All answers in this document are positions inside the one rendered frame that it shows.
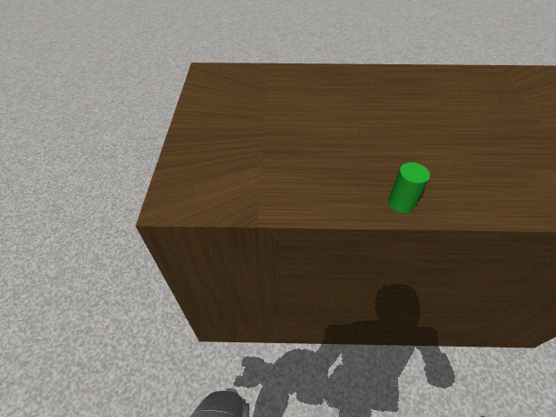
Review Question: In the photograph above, can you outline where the can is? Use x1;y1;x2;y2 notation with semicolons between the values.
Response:
388;162;430;213

